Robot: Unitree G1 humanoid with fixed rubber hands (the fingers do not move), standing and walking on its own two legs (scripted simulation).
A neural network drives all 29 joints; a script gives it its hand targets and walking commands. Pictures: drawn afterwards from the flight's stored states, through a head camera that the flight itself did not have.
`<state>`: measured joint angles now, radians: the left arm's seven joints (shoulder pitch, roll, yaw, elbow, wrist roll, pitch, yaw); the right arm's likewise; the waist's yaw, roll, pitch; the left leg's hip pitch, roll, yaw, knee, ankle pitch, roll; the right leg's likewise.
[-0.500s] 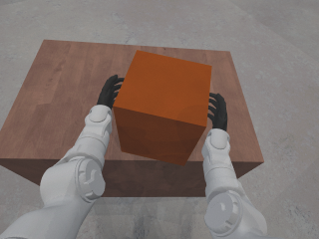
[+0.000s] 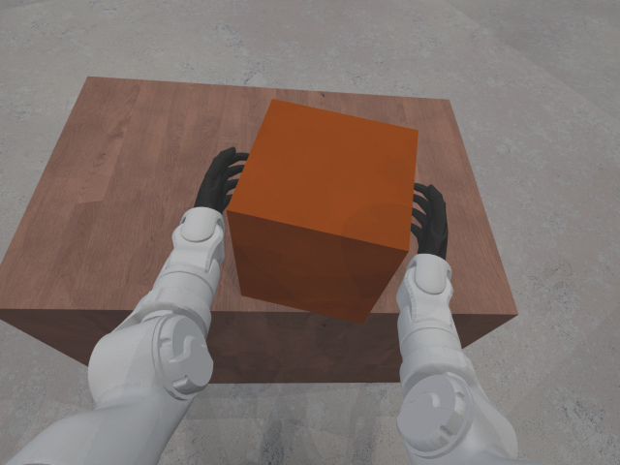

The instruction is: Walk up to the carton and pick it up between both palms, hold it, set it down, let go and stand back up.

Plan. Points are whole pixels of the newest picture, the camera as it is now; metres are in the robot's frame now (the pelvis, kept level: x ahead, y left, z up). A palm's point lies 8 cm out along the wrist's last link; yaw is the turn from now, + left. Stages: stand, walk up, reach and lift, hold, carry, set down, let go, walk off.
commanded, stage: set down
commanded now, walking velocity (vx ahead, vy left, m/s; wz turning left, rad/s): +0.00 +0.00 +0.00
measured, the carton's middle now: (321, 221) +0.46 -0.01 -0.02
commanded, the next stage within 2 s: none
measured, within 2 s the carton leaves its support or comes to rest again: neither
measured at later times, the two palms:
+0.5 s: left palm (212, 205) +0.44 +0.14 +0.04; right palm (429, 246) +0.38 -0.15 +0.04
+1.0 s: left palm (211, 205) +0.44 +0.15 +0.03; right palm (431, 249) +0.39 -0.16 +0.03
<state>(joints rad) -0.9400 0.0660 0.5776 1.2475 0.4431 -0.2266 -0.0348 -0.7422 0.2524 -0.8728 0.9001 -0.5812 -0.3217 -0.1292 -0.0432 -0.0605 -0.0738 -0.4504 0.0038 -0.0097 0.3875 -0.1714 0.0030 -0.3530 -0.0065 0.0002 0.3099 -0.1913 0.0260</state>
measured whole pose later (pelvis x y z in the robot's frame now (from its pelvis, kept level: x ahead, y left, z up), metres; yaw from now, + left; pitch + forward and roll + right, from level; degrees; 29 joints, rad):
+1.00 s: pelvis -0.01 +0.00 +0.00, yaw -1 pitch +17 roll -1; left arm -0.93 0.15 0.46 1.25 0.33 -0.21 0.00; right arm -0.80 0.15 -0.67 1.09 -0.44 -0.30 -0.14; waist -0.09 -0.05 -0.12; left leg -0.54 0.02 0.00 0.44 -0.18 0.00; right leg -0.45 0.00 0.00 0.35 -0.19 0.02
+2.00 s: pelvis -0.03 +0.00 -0.02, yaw +0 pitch +20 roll -2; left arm -1.28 0.43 -0.24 1.57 -0.40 -0.14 -0.06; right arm -1.10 -0.22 -0.07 1.27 0.33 -0.03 -0.14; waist -0.15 -0.03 -0.25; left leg -0.75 0.02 -0.02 0.62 -0.22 0.00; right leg -0.66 0.01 -0.02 0.56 -0.25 0.02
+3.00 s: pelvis -0.04 +0.00 -0.01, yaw +0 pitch +9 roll -2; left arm -0.89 0.42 -0.09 1.22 -0.30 -0.07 -0.10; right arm -0.74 -0.13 0.03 0.96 0.34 0.01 -0.26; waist -0.09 -0.04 -0.12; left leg -0.47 0.02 -0.01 0.51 -0.19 0.00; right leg -0.37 0.01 -0.01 0.42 -0.20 0.02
